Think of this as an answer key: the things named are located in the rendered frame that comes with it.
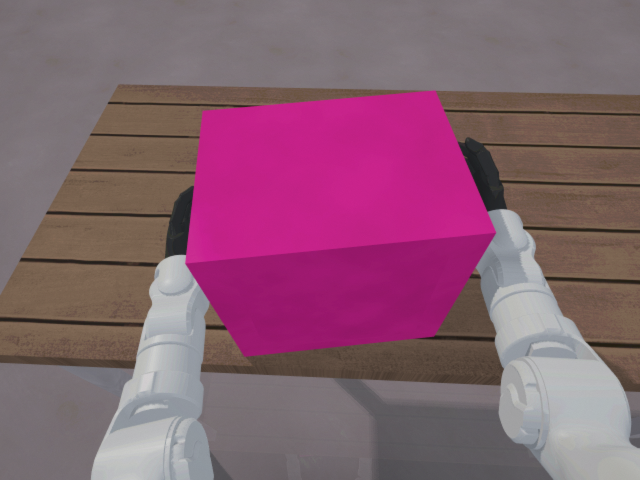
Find left robot hand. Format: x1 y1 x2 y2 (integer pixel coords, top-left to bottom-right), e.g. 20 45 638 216
165 186 194 259

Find table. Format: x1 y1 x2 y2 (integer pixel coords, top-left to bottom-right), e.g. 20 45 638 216
0 84 640 438

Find carton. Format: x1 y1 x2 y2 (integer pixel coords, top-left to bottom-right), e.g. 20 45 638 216
185 90 496 357

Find right robot hand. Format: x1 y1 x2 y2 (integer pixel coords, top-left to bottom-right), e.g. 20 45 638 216
457 137 507 212

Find robot right upper arm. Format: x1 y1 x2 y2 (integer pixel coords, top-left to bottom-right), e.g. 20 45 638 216
499 356 640 480

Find robot right forearm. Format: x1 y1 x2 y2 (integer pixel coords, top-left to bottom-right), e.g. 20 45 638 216
476 209 631 437

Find robot left upper arm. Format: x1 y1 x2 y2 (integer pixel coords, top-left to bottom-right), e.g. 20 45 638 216
93 415 214 480

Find robot left forearm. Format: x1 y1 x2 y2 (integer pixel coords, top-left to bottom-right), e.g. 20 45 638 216
91 255 209 480

